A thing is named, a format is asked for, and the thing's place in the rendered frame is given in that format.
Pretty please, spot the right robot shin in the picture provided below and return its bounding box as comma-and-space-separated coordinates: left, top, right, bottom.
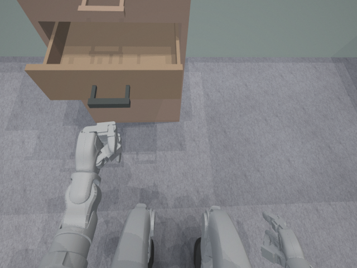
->
200, 206, 220, 268

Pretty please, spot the left robot hand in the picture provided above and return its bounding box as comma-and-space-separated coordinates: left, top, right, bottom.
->
75, 121, 123, 174

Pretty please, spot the handle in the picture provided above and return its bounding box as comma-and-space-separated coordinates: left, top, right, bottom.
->
78, 6, 126, 18
88, 85, 131, 108

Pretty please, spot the drawer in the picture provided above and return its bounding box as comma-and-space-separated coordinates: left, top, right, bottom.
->
25, 22, 183, 100

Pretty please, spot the right robot hand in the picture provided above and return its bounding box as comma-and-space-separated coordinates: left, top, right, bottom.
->
261, 211, 305, 268

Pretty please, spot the left robot forearm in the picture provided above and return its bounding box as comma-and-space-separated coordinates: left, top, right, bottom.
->
38, 171, 102, 268

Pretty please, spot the robot left thigh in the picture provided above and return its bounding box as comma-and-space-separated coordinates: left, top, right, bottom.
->
110, 207, 155, 268

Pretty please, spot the cabinet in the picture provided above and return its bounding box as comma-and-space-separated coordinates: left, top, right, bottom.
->
17, 0, 191, 123

